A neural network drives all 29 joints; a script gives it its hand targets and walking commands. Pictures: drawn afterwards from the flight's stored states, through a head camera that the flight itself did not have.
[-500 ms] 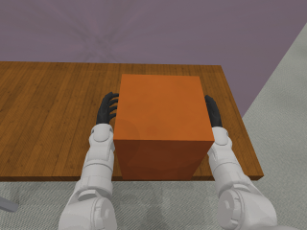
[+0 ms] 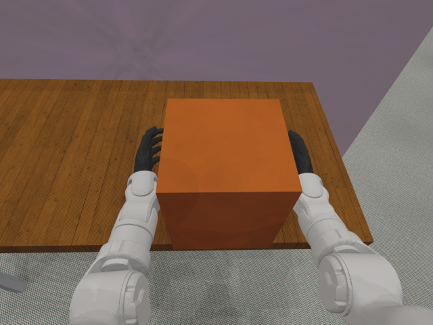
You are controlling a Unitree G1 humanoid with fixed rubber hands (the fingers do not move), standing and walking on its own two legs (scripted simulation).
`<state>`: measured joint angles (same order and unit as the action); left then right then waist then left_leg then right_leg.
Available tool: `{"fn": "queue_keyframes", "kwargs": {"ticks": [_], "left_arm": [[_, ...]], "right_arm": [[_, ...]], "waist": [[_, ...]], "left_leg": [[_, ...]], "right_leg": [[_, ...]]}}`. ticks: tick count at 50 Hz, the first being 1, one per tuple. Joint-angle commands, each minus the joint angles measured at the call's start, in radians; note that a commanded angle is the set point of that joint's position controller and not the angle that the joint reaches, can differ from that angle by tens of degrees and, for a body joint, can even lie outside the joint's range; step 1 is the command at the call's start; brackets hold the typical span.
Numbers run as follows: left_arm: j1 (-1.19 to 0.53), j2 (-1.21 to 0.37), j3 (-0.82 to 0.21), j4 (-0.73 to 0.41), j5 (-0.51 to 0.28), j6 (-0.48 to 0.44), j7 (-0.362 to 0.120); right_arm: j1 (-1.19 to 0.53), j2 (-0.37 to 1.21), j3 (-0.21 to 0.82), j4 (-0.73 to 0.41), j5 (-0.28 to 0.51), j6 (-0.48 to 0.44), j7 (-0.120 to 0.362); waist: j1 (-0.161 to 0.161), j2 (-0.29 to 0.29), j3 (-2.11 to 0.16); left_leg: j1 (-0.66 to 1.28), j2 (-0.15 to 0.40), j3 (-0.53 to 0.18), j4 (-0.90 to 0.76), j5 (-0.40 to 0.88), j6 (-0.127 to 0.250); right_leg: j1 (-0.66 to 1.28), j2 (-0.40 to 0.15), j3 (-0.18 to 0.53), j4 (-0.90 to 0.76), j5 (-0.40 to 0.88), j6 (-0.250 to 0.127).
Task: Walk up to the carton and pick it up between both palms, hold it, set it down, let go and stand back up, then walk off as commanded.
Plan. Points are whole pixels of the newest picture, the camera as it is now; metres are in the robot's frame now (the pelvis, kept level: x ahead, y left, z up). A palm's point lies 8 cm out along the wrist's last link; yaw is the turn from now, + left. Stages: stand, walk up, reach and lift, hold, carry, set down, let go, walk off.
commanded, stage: set down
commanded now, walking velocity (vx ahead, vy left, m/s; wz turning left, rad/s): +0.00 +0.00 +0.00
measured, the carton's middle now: (222, 179) +0.37 +0.01 +0.02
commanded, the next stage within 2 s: none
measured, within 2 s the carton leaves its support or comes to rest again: neither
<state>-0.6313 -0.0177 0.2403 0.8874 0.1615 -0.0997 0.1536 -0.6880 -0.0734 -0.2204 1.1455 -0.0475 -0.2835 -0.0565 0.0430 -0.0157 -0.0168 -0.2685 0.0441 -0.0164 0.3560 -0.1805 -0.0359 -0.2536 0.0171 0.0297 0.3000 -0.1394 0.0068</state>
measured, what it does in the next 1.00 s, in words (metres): stands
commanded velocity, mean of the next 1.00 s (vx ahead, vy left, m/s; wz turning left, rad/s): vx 0.00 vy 0.00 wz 0.00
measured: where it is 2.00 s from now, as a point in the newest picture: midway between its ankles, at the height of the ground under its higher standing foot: outside the picture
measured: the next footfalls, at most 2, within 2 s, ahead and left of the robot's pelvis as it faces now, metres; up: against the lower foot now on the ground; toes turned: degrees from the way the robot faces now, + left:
none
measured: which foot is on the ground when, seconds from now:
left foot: down 0.00-1.00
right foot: down 0.00-1.00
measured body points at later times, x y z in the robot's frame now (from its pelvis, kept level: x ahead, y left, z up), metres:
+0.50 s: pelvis -0.02 -0.01 -0.01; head +0.01 +0.00 +0.44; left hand +0.34 +0.18 +0.02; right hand +0.36 -0.19 +0.02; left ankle +0.00 +0.14 -0.75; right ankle +0.00 -0.13 -0.75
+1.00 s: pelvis -0.02 -0.01 +0.00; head -0.03 +0.01 +0.45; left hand +0.26 +0.17 +0.01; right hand +0.27 -0.22 +0.01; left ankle -0.01 +0.14 -0.75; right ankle +0.00 -0.13 -0.75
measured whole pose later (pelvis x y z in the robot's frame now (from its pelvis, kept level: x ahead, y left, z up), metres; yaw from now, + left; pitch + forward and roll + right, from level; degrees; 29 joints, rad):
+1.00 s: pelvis -0.02 -0.01 +0.00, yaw +0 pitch -1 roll +0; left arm -0.06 0.09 -0.01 0.41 -0.07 -0.03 0.13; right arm -0.10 -0.22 0.04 0.59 0.26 -0.19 0.02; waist 0.01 -0.05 0.00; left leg -0.16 0.04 -0.02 0.35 -0.16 -0.04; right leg -0.19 0.01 0.03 0.37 -0.16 -0.01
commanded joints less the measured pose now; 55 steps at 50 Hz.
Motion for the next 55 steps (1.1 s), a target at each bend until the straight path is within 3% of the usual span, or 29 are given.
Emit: {"fn": "queue_keyframes", "kwargs": {"ticks": [1, 7, 12, 18, 22, 31, 39, 49, 55], "left_arm": [[-0.440, 0.036, -0.123, -0.066, -0.112, -0.084, 0.047], [-0.265, 0.053, -0.110, -0.031, -0.138, -0.115, 0.015], [-0.272, 0.102, -0.107, -0.093, -0.150, -0.121, -0.009], [-0.220, 0.151, -0.139, -0.186, -0.197, -0.151, -0.014], [-0.180, 0.167, -0.174, -0.240, -0.229, -0.143, -0.019], [-0.089, 0.183, -0.193, -0.276, -0.251, -0.090, -0.040], [0.116, 0.160, -0.192, -0.440, -0.217, -0.031, -0.036], [0.358, 0.164, -0.248, -0.725, -0.236, 0.037, -0.013], [0.532, 0.156, -0.262, -0.856, -0.236, 0.071, -0.010]], "right_arm": [[-0.482, -0.172, 0.117, -0.117, 0.157, -0.028, -0.023], [-0.393, -0.254, 0.260, -0.061, 0.285, -0.066, -0.016], [-0.361, -0.294, 0.285, -0.063, 0.335, -0.089, -0.013], [-0.284, -0.281, 0.324, -0.196, 0.384, -0.075, 0.010], [-0.226, -0.293, 0.308, -0.283, 0.386, -0.050, 0.025], [-0.091, -0.291, 0.244, -0.425, 0.321, 0.005, 0.035], [0.118, -0.285, 0.216, -0.558, 0.298, 0.022, 0.047], [0.374, -0.279, 0.214, -0.777, 0.308, 0.064, 0.086], [0.554, -0.274, 0.199, -0.933, 0.290, 0.076, 0.093]], "waist": [[-0.007, 0.053, -0.568], [0.016, 0.021, -0.634], [-0.012, -0.016, -0.531], [0.011, -0.013, -0.523], [0.001, 0.011, -0.512], [-0.015, -0.037, -0.375], [-0.022, -0.053, -0.271], [-0.028, 0.008, -0.196], [-0.027, -0.002, -0.131]], "left_leg": [[0.094, -0.041, 0.112, 0.079, 0.297, -0.047], [0.086, -0.034, 0.087, 0.160, 0.494, -0.061], [0.048, -0.042, 0.077, 0.139, 0.419, -0.048], [0.037, -0.049, 0.074, 0.112, 0.334, -0.028], [0.053, -0.051, 0.065, 0.088, 0.266, -0.021], [0.094, -0.060, 0.064, 0.024, 0.100, 0.009], [0.151, -0.068, 0.065, -0.021, 0.108, 0.018], [0.199, -0.067, 0.058, -0.051, 0.120, 0.015], [0.217, -0.068, 0.061, -0.079, 0.113, 0.022]], "right_leg": [[0.077, 0.063, -0.072, 0.067, 0.276, -0.006], [0.158, 0.073, -0.058, 0.151, 0.495, -0.001], [0.167, 0.065, -0.052, 0.148, 0.483, 0.010], [0.170, 0.041, -0.033, 0.124, 0.391, 0.014], [0.144, 0.032, -0.039, 0.105, 0.282, 0.010], [0.102, 0.015, -0.042, 0.054, 0.060, 0.019], [0.117, 0.019, -0.044, 0.018, 0.035, 0.013], [0.113, 0.019, -0.027, -0.005, 0.007, -0.018], [0.132, 0.021, -0.020, -0.024, 0.000, -0.026]]}}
